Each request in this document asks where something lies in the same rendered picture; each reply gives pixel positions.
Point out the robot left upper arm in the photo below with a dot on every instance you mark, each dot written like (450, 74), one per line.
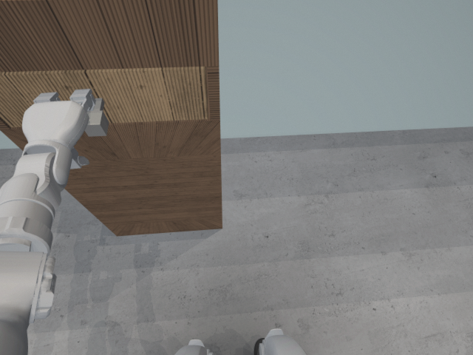
(27, 286)

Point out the drawer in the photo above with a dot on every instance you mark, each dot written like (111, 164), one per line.
(129, 95)

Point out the robot left forearm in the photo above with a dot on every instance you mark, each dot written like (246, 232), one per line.
(29, 199)

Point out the robot left shin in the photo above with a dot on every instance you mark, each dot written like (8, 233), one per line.
(196, 342)

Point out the robot right thigh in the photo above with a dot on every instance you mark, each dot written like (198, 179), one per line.
(280, 345)

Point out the cabinet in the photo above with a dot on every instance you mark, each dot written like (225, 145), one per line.
(143, 177)

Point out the handle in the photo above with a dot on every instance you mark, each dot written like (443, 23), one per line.
(98, 123)

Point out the left robot hand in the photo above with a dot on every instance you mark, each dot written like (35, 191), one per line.
(64, 122)

